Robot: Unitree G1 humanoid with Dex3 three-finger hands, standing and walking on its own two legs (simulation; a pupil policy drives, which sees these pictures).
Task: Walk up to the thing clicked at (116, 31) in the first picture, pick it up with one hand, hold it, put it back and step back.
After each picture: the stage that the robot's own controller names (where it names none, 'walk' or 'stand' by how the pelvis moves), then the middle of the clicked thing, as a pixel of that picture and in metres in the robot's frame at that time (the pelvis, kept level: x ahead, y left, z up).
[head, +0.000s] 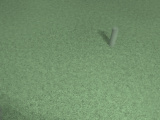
stand; (113, 37) +1.39 -0.37 -0.66
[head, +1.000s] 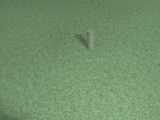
walk; (90, 39) +1.29 +0.01 -0.63
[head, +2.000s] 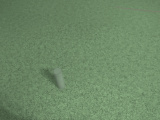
walk; (59, 79) +0.76 +0.25 -0.65
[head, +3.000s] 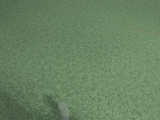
walk; (64, 113) +0.50 +0.16 -0.65
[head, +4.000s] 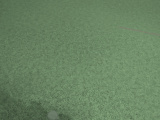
stand; out of the picture +0.42 +0.18 -0.65
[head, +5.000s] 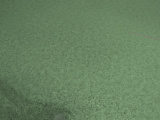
stand; out of the picture +0.41 +0.14 -0.66
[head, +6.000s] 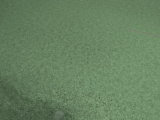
stand; out of the picture +0.42 +0.15 -0.66
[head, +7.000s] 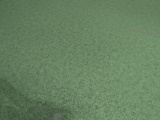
stand; out of the picture +0.41 +0.15 -0.66
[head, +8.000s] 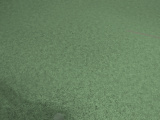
stand; out of the picture +0.41 +0.15 -0.66
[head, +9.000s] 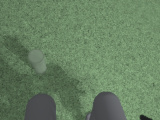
go down; (38, 63) +0.47 +0.17 -0.39
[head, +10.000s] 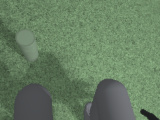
go down; (29, 48) +0.49 +0.18 -0.29
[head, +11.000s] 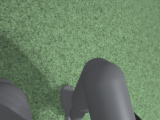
close in; out of the picture +0.49 +0.22 -0.18
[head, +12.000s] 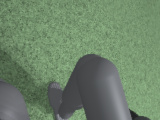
close; out of the picture +0.48 +0.24 -0.17
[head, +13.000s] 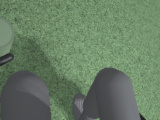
lift; out of the picture +0.39 +0.24 -0.10
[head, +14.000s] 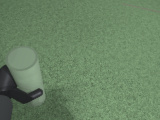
lift; (30, 82) +0.32 +0.16 +0.05
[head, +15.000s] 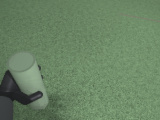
hold; (32, 85) +0.32 +0.16 +0.03
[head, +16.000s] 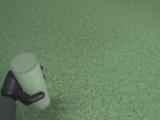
hold; (34, 85) +0.31 +0.16 +0.03
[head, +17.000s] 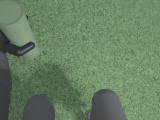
crouch; (21, 36) +0.47 +0.16 -0.04
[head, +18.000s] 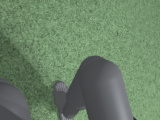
lower; out of the picture +0.47 +0.24 -0.18
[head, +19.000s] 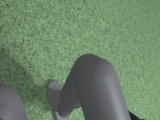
lower; out of the picture +0.48 +0.26 -0.18
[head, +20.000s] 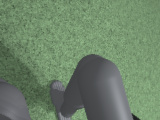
lower; out of the picture +0.47 +0.24 -0.17
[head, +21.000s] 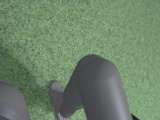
lower; out of the picture +0.47 +0.25 -0.18
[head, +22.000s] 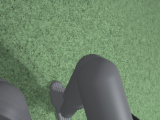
loosen; out of the picture +0.46 +0.24 -0.18
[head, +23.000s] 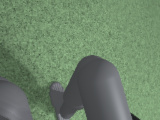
withdraw; out of the picture +0.46 +0.23 -0.18
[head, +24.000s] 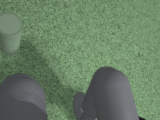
stand; (10, 38) +0.46 +0.20 -0.21
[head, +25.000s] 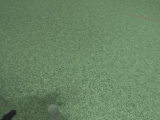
stand; (54, 116) +0.40 +0.14 -0.57
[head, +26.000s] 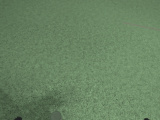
stand; out of the picture +0.40 +0.15 -0.60
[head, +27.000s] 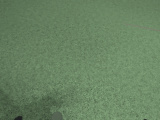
stand; out of the picture +0.39 +0.14 -0.60
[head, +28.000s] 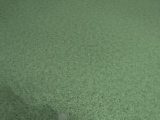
stand; out of the picture +0.42 +0.14 -0.65
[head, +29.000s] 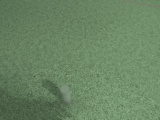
walk; (65, 95) +0.51 +0.13 -0.64
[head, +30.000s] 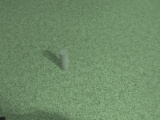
walk; (64, 60) +0.79 +0.12 -0.63
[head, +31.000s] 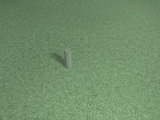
stand; (68, 58) +1.06 +0.17 -0.64
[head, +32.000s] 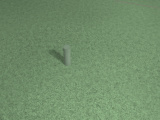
stand; (67, 55) +1.05 +0.15 -0.66
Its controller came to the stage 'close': yes
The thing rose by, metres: 0.69
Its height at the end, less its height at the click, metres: +0.00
